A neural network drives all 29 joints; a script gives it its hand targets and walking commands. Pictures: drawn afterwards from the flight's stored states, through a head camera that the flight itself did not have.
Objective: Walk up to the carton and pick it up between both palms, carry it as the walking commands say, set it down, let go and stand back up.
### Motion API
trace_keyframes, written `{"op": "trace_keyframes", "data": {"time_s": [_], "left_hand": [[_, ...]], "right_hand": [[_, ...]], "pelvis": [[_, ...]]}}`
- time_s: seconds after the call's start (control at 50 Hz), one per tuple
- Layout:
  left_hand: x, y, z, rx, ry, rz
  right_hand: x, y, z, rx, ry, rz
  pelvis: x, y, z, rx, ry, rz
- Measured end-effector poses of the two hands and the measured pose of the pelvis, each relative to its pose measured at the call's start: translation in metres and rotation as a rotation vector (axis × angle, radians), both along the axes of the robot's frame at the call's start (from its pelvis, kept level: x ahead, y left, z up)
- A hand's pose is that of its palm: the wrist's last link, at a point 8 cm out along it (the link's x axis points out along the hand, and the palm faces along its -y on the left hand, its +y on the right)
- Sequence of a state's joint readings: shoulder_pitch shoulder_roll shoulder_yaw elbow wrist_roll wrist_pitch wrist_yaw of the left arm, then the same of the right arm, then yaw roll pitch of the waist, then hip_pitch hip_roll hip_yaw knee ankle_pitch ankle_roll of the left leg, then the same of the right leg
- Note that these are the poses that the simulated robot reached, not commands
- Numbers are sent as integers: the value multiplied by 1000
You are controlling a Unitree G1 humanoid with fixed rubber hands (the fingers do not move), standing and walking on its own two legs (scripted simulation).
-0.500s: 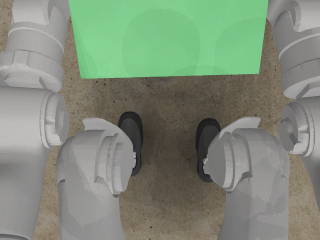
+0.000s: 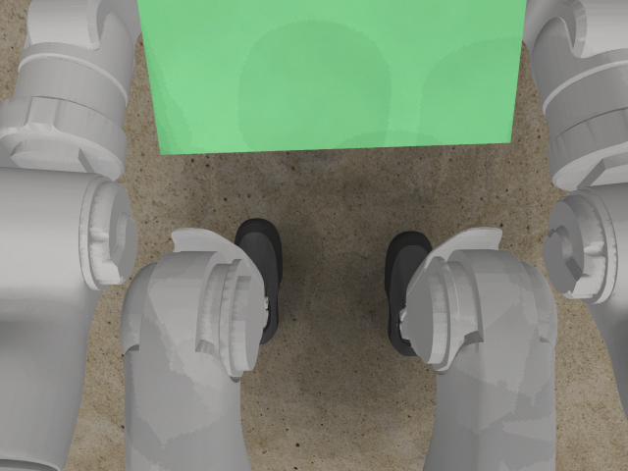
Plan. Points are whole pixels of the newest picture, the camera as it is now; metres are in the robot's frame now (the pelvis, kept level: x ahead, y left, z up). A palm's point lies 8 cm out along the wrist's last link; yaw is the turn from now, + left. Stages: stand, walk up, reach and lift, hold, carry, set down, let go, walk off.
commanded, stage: reach and lift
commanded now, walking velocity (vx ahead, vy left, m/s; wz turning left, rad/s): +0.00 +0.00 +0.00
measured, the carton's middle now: (326, 0) +0.53 +0.02 -0.23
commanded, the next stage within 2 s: none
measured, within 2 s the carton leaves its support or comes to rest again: leaves its support in 0.24 s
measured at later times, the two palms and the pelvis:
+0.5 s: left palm out of the picture +0.56 +0.21 -0.14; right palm out of the picture +0.57 -0.15 -0.13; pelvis +0.00 +0.00 +0.00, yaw +0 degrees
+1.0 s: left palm out of the picture +0.56 +0.21 -0.08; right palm out of the picture +0.57 -0.15 -0.08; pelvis -0.01 +0.00 +0.04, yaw +1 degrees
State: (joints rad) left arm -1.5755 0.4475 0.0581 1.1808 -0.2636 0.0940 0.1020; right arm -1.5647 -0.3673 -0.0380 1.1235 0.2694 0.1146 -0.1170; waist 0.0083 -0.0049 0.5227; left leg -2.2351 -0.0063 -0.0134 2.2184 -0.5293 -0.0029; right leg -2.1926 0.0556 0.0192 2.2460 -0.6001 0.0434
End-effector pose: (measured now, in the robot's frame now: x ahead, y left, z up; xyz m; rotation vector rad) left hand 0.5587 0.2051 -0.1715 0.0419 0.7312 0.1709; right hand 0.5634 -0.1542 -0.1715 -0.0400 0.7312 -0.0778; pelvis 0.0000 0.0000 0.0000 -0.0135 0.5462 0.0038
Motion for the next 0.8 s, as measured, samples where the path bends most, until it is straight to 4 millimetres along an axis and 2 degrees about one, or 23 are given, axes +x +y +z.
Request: {"op": "trace_keyframes", "data": {"time_s": [0.26, 0.6, 0.8], "left_hand": [[-1, 0, 3, -10, -9, 8], [5, 8, 47, -23, -67, 17], [9, 6, 71, -37, -78, 17]], "right_hand": [[-2, 0, 2, 20, -9, -19], [9, 8, 52, 18, -67, -13], [5, 6, 69, 28, -76, -25]], "pelvis": [[3, 0, -8, 4, -28, 0], [-4, 1, 13, -14, -35, 18], [-6, 2, 31, -22, -26, 23]]}}
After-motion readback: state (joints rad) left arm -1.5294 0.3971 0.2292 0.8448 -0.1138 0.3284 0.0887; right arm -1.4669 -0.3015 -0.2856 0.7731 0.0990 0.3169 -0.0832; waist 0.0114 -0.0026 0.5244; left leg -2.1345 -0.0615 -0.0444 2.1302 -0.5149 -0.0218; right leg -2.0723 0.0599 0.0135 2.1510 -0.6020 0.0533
